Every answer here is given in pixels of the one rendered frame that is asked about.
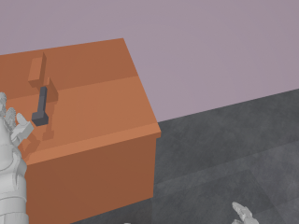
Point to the right robot hand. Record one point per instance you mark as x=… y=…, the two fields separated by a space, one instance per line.
x=244 y=214

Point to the left robot hand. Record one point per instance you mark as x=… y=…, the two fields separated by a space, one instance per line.
x=10 y=134

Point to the counter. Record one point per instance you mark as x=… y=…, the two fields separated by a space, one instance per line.
x=97 y=152

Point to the tap lever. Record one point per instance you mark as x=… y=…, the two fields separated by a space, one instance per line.
x=40 y=117

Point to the robot left forearm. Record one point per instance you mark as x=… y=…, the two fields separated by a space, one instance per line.
x=13 y=187

